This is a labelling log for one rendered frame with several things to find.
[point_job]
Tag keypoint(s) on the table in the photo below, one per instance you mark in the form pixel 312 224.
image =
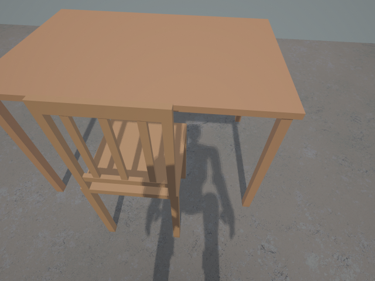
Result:
pixel 200 64

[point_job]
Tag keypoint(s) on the chair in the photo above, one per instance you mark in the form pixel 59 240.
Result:
pixel 142 152

